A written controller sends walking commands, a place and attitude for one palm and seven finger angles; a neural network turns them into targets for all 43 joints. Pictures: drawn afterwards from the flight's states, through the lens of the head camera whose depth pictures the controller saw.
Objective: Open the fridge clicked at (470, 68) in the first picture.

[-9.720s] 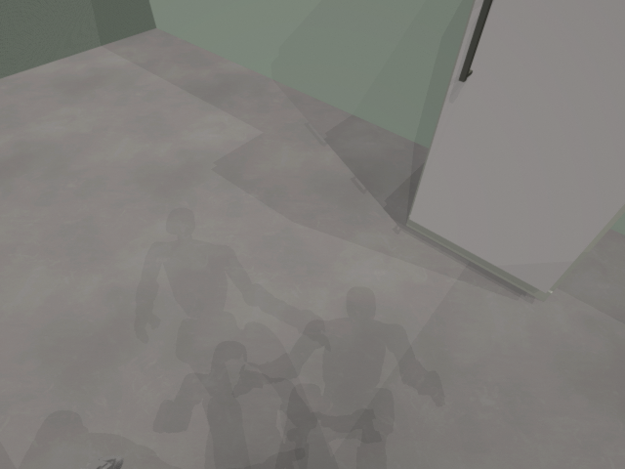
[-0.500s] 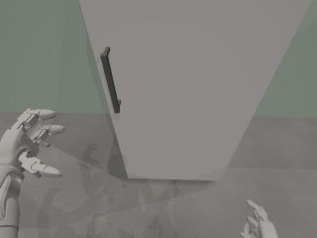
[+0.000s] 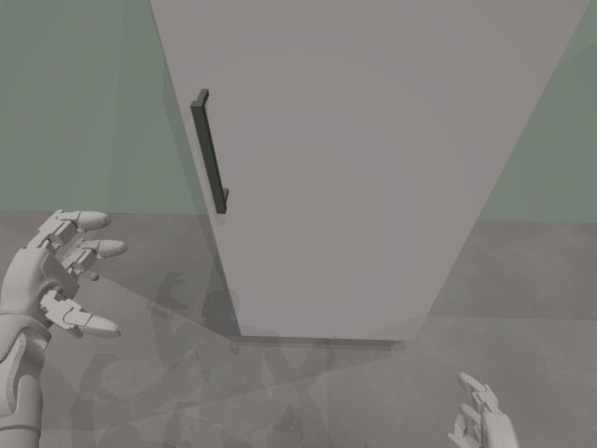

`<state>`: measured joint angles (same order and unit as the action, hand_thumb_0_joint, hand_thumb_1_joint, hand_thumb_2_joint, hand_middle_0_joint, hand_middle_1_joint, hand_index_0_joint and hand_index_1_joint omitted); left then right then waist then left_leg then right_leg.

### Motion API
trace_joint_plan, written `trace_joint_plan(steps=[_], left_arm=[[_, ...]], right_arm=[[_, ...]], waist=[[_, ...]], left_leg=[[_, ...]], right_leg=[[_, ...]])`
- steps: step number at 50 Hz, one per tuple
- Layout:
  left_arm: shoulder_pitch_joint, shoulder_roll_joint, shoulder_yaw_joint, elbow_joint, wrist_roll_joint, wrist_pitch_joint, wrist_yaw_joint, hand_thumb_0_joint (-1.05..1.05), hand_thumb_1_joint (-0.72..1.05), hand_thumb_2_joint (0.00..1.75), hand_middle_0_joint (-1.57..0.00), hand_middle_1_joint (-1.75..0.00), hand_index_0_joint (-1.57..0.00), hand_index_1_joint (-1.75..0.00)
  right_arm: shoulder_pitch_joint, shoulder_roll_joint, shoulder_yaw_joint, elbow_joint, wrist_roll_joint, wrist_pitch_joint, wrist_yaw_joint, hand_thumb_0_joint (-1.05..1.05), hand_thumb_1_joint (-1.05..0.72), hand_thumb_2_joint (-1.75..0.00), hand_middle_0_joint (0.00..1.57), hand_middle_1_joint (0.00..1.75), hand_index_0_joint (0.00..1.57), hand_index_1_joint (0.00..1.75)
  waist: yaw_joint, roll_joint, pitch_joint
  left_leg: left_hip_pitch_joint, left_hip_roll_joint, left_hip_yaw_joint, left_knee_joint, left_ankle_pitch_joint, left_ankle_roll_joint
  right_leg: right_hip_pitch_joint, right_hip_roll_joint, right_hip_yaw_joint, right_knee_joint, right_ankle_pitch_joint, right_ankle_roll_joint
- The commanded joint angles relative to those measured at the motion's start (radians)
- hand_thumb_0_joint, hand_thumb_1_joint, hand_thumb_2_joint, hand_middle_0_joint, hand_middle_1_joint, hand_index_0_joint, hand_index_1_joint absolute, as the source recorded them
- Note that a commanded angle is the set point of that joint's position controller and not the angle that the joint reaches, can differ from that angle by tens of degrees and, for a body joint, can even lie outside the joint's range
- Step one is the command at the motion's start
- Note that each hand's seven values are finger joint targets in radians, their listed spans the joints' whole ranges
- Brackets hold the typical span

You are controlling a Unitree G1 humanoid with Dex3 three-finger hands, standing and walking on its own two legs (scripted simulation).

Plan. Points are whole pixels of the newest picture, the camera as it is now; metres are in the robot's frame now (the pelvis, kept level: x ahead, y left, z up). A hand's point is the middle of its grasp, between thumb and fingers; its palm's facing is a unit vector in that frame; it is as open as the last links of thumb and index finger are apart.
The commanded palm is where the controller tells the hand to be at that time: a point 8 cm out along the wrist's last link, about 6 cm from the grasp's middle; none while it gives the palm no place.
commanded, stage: move the hooked fingers beside the handle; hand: left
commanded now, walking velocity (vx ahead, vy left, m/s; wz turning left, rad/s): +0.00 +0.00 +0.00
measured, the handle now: (213, 157) +0.54 +0.21 +0.10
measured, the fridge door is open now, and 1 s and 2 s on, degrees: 0 0 0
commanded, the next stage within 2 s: none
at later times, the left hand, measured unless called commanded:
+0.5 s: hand (131, 235) +0.34 +0.26 +0.12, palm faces +0.06 -1.00 +0.01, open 14.0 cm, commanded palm +0.31 +0.31 +0.11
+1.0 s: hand (153, 208) +0.40 +0.25 +0.11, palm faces +0.08 -1.00 +0.02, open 14.0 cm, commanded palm +0.37 +0.30 +0.11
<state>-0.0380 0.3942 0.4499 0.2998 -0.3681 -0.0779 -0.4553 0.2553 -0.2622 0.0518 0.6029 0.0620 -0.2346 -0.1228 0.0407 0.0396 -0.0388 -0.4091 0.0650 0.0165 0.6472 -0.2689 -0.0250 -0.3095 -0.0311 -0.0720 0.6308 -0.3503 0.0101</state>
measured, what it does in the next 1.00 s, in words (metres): stands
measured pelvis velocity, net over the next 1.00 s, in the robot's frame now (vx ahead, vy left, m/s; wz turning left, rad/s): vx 0.00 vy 0.00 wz -0.01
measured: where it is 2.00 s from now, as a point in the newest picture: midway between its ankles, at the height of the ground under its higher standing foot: outside the picture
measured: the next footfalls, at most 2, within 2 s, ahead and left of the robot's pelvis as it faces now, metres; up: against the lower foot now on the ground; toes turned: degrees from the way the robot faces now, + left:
none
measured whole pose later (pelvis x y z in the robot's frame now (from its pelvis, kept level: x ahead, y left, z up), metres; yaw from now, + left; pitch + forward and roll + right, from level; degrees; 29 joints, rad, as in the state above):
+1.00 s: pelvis +0.00 +0.00 -0.01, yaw -1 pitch +7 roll -1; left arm -0.50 0.44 0.42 0.77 -0.24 -0.18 -0.37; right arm 0.31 -0.28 0.03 0.63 0.05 -0.11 -0.11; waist -0.02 0.03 -0.05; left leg -0.53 0.07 0.02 0.71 -0.30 -0.02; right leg -0.44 -0.03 -0.06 0.70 -0.37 0.01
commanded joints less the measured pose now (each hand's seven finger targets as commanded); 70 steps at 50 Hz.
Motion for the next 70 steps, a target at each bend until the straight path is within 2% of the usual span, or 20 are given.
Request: trace_joint_plan(steps=[1, 9, 11, 14, 18, 23, 25, 26, 29, 32, 34, 37, 39, 48, 49, 52, 55, 65, 66, 70], left_arm=[[-0.244, 0.258, 0.072, -0.234, -0.015, -0.065, 0.001, 0.0, -0.5, 0.3, -0.3, -1.2, -0.3, -1.2], [-0.413, 0.254, 0.028, -0.156, 0.015, -0.074, 0.035, 0.0, -0.5, 0.3, -0.3, -1.2, -0.3, -1.2], [-0.423, 0.252, 0.023, -0.126, 0.025, -0.07, 0.037, 0.0, -0.5, 0.3, -0.3, -1.2, -0.3, -1.2], [-0.484, 0.276, 0.032, -0.076, 0.032, -0.078, 0.046, 0.0, -0.5, 0.3, -0.3, -1.2, -0.3, -1.2], [-0.578, 0.27, 0.007, -0.013, 0.05, -0.084, 0.051, 0.0, -0.5, 0.3, -0.3, -1.2, -0.3, -1.2], [-0.628, 0.265, -0.006, 0.015, 0.068, -0.101, 0.07, 0.0, -0.5, 0.3, -0.3, -1.2, -0.3, -1.2], [-0.614, 0.297, 0.026, 0.068, 0.069, -0.101, 0.078, 0.0, -0.5, 0.3, -0.3, -1.2, -0.3, -1.2], [-0.615, 0.292, 0.023, 0.067, 0.072, -0.103, 0.077, 0.0, -0.5, 0.3, -0.3, -1.2, -0.3, -1.2], [-0.614, 0.331, 0.055, 0.087, 0.079, -0.111, 0.085, 0.0, -0.5, 0.3, -0.3, -1.2, -0.3, -1.2], [-0.66, 0.285, 0.016, 0.065, 0.082, -0.127, 0.085, 0.0, -0.5, 0.3, -0.3, -1.2, -0.3, -1.2], [-0.65, 0.312, 0.04, 0.077, 0.08, -0.135, 0.089, 0.0, -0.5, 0.3, -0.3, -1.2, -0.3, -1.2], [-0.697, 0.283, 0.011, 0.088, 0.086, -0.141, 0.087, 0.0, -0.5, 0.3, -0.3, -1.2, -0.3, -1.2], [-0.7, 0.308, 0.026, 0.133, 0.087, -0.137, 0.089, 0.0, -0.5, 0.3, -0.3, -1.2, -0.3, -1.2], [-0.869, 0.339, 0.013, 0.265, 0.112, -0.173, 0.085, 0.0, -0.5, 0.3, -0.3, -1.2, -0.3, -1.2], [-0.898, 0.33, 0.0, 0.289, 0.112, -0.177, 0.084, 0.0, -0.5, 0.3, -0.3, -1.2, -0.3, -1.2], [-0.95, 0.359, 0.005, 0.339, 0.129, -0.189, 0.081, 0.0, -0.5, 0.3, -0.3, -1.2, -0.3, -1.2], [-0.994, 0.404, 0.03, 0.426, 0.134, -0.2, 0.08, 0.0, -0.5, 0.3, -0.3, -1.2, -0.3, -1.2], [-1.132, 0.447, 0.026, 0.537, 0.165, -0.25, 0.073, 0.0, -0.5, 0.3, -0.3, -1.2, -0.3, -1.2], [-1.139, 0.454, 0.028, 0.536, 0.169, -0.254, 0.074, 0.0, -0.5, 0.3, -0.3, -1.2, -0.3, -1.2], [-1.167, 0.497, 0.051, 0.595, 0.177, -0.248, 0.079, 0.0, -0.5, 0.3, -0.3, -1.2, -0.3, -1.2]], right_arm=[[-0.08, -0.128, -0.052, -0.155, -0.001, -0.056, -0.006, 0.0, -0.9, -0.9, 0.2, 0.3, 0.2, 0.3], [-0.068, -0.133, -0.048, -0.127, -0.003, -0.053, -0.02, 0.0, -0.9, -0.9, 0.2, 0.3, 0.2, 0.3], [-0.074, -0.13, -0.048, -0.128, -0.002, -0.048, -0.02, 0.0, -0.9, -0.9, 0.2, 0.3, 0.2, 0.3], [-0.065, -0.136, -0.047, -0.122, -0.004, -0.037, -0.02, 0.0, -0.9, -0.9, 0.2, 0.3, 0.2, 0.3], [-0.052, -0.138, -0.048, -0.118, -0.003, -0.023, -0.017, 0.0, -0.9, -0.9, 0.2, 0.3, 0.2, 0.3], [-0.03, -0.141, -0.056, -0.114, -0.006, -0.01, -0.006, 0.0, -0.9, -0.9, 0.2, 0.3, 0.2, 0.3], [-0.016, -0.147, -0.06, -0.108, -0.007, 0.001, -0.004, 0.0, -0.9, -0.9, 0.2, 0.3, 0.2, 0.3], [-0.018, -0.146, -0.059, -0.112, -0.008, 0.005, 0.0, 0.0, -0.9, -0.9, 0.2, 0.3, 0.2, 0.3], [-0.002, -0.149, -0.062, -0.111, -0.01, 0.023, 0.006, 0.0, -0.9, -0.9, 0.2, 0.3, 0.2, 0.3], [0.007, -0.146, -0.068, -0.114, -0.009, 0.033, 0.011, 0.0, -0.9, -0.9, 0.2, 0.3, 0.2, 0.3], [0.021, -0.15, -0.072, -0.111, -0.011, 0.039, 0.011, 0.0, -0.9, -0.9, 0.2, 0.3, 0.2, 0.3], [0.025, -0.149, -0.074, -0.107, -0.01, 0.048, 0.013, 0.0, -0.9, -0.9, 0.2, 0.3, 0.2, 0.3], [0.038, -0.154, -0.075, -0.097, -0.009, 0.059, 0.01, 0.0, -0.9, -0.9, 0.2, 0.3, 0.2, 0.3], [0.066, -0.159, -0.074, -0.077, -0.012, 0.093, 0.01, 0.0, -0.9, -0.9, 0.2, 0.3, 0.2, 0.3], [0.076, -0.16, -0.075, -0.071, -0.012, 0.097, 0.009, 0.0, -0.9, -0.9, 0.2, 0.3, 0.2, 0.3], [0.083, -0.164, -0.077, -0.07, -0.013, 0.11, 0.012, 0.0, -0.9, -0.9, 0.2, 0.3, 0.2, 0.3], [0.102, -0.172, -0.077, -0.06, -0.014, 0.125, 0.012, 0.0, -0.9, -0.9, 0.2, 0.3, 0.2, 0.3], [0.165, -0.184, -0.086, -0.042, -0.022, 0.17, 0.02, 0.0, -0.9, -0.9, 0.2, 0.3, 0.2, 0.3], [0.169, -0.184, -0.087, -0.041, -0.023, 0.173, 0.021, 0.0, -0.9, -0.9, 0.2, 0.3, 0.2, 0.3], [0.196, -0.192, -0.087, -0.033, -0.025, 0.191, 0.022, 0.0, -0.9, -0.9, 0.2, 0.3, 0.2, 0.3]], waist=[[-0.008, 0.042, -0.179], [-0.03, 0.017, -0.165], [-0.026, 0.061, -0.179], [-0.029, 0.009, -0.186], [-0.042, 0.045, -0.194], [-0.042, 0.053, -0.248], [-0.039, -0.016, -0.253], [-0.033, 0.026, -0.255], [-0.029, 0.008, -0.263], [-0.041, 0.046, -0.282], [-0.041, -0.006, -0.296], [-0.052, 0.035, -0.29], [-0.056, -0.003, -0.277], [-0.08, 0.03, -0.303], [-0.092, -0.01, -0.29], [-0.092, 0.039, -0.315], [-0.104, -0.006, -0.307], [-0.132, 0.033, -0.373], [-0.125, 0.07, -0.387], [-0.142, 0.021, -0.383]], left_leg=[[0.164, -0.066, -0.01, -0.076, 0.118, 0.048], [0.158, -0.064, -0.027, -0.084, 0.059, 0.047], [0.161, -0.065, -0.022, -0.085, 0.056, 0.045], [0.145, -0.062, -0.03, -0.084, 0.056, 0.045], [0.147, -0.061, -0.032, -0.081, 0.046, 0.042], [0.163, -0.061, -0.03, -0.068, 0.083, 0.044], [0.138, -0.058, -0.024, -0.059, 0.098, 0.049], [0.132, -0.061, -0.019, -0.059, 0.103, 0.047], [0.122, -0.058, -0.016, -0.05, 0.132, 0.049], [0.149, -0.059, -0.014, -0.043, 0.162, 0.048], [0.143, -0.057, -0.013, -0.033, 0.175, 0.053], [0.145, -0.059, -0.013, -0.032, 0.169, 0.05], [0.124, -0.058, -0.009, -0.025, 0.163, 0.055], [0.106, -0.058, -0.01, 0.001, 0.153, 0.054], [0.094, -0.057, -0.012, 0.007, 0.151, 0.059], [0.088, -0.058, -0.012, 0.016, 0.147, 0.055], [0.05, -0.054, -0.012, 0.026, 0.126, 0.059], [0.053, -0.046, -0.024, 0.06, 0.151, 0.059], [0.06, -0.046, -0.027, 0.061, 0.154, 0.055], [0.018, -0.043, -0.023, 0.073, 0.147, 0.062]], right_leg=[[-0.031, 0.048, 0.022, -0.099, 0.217, -0.014], [-0.068, 0.048, 0.019, -0.108, 0.139, -0.017], [-0.07, 0.043, 0.023, -0.106, 0.138, -0.018], [-0.06, 0.046, 0.02, -0.103, 0.133, -0.02], [-0.086, 0.047, 0.017, -0.094, 0.126, -0.022], [-0.08, 0.047, 0.018, -0.078, 0.169, -0.024], [-0.064, 0.048, 0.023, -0.075, 0.195, -0.019], [-0.061, 0.045, 0.025, -0.069, 0.204, -0.02], [-0.046, 0.049, 0.024, -0.058, 0.233, -0.022], [-0.062, 0.052, 0.022, -0.047, 0.269, -0.023], [-0.048, 0.055, 0.024, -0.043, 0.286, -0.022], [-0.072, 0.053, 0.024, -0.039, 0.286, -0.021], [-0.069, 0.053, 0.027, -0.041, 0.285, -0.019], [-0.11, 0.052, 0.036, -0.025, 0.28, -0.019], [-0.115, 0.054, 0.035, -0.024, 0.278, -0.018], [-0.131, 0.051, 0.039, -0.014, 0.275, -0.018], [-0.14, 0.052, 0.044, -0.014, 0.258, -0.013], [-0.201, 0.064, 0.037, 0.02, 0.256, -0.015], [-0.206, 0.064, 0.037, 0.025, 0.251, -0.018], [-0.209, 0.067, 0.041, 0.026, 0.255, -0.011]])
